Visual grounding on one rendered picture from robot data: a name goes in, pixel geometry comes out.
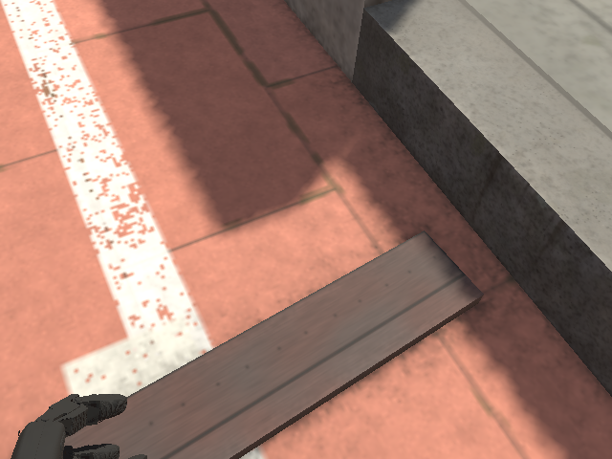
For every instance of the robot left hand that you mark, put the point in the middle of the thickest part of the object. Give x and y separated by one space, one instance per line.
45 437

